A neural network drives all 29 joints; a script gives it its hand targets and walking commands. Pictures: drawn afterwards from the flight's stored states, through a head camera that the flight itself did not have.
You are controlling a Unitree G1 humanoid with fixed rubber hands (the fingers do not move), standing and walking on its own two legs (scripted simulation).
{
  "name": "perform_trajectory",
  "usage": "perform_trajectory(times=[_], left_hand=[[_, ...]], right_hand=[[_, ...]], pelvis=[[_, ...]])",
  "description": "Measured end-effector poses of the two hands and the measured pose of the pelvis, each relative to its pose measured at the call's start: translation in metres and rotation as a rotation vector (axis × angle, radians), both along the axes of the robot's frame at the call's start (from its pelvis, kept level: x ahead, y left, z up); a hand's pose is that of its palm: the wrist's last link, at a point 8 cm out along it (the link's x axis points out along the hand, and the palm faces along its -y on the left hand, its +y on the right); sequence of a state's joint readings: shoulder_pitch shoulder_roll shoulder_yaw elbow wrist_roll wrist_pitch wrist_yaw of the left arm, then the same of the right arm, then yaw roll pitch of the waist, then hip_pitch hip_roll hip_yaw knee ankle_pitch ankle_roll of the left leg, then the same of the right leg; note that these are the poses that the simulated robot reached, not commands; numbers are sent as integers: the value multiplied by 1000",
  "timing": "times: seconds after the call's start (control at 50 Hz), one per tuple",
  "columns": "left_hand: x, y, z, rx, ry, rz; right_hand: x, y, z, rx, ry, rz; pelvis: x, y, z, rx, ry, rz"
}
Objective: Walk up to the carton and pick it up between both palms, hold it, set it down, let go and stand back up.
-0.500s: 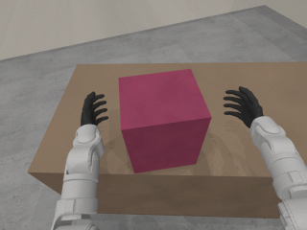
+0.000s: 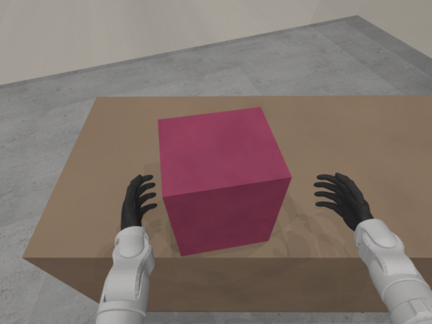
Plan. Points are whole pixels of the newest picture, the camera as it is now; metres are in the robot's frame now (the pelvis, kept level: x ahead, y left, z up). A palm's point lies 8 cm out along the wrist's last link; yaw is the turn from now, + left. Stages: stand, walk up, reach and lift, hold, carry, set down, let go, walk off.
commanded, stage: set down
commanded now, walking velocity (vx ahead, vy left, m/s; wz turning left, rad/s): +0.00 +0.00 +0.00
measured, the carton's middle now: (218, 186) +0.40 +0.05 +0.00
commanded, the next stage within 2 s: let go in 1.90 s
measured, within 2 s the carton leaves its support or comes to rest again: neither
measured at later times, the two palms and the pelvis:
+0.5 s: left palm (144, 264) +0.23 +0.17 -0.01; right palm (364, 267) +0.26 -0.23 -0.02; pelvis +0.00 +0.00 +0.00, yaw +0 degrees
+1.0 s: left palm (129, 276) +0.21 +0.20 -0.04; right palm (356, 283) +0.23 -0.22 -0.04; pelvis +0.01 +0.01 +0.00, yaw +0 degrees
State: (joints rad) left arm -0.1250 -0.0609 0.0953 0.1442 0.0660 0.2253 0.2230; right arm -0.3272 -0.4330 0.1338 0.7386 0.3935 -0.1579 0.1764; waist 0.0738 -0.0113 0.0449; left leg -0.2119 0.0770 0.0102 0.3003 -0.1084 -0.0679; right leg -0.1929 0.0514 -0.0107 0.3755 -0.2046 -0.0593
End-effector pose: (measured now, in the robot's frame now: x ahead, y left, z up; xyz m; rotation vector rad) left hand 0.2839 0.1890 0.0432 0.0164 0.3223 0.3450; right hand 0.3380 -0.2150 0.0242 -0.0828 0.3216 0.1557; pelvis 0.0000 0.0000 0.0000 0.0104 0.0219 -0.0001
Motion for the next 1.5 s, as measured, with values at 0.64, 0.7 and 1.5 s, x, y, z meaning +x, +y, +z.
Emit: perform_trajectory(times=[0.64, 0.7, 1.5], left_hand=[[-56, -14, -58, 25, 11, -55], [-56, -8, -60, 29, 30, -57], [-77, 44, -94, 53, 297, -179]], right_hand=[[-97, -23, -52, -25, 54, -70], [-99, -24, -54, -32, 71, -72], [-125, 12, -87, -68, 244, -182]], pelvis=[[-2, -2, -4, -3, -44, -9], [-2, -1, -4, -1, -45, -13], [42, 27, 1, -12, -57, -8]])
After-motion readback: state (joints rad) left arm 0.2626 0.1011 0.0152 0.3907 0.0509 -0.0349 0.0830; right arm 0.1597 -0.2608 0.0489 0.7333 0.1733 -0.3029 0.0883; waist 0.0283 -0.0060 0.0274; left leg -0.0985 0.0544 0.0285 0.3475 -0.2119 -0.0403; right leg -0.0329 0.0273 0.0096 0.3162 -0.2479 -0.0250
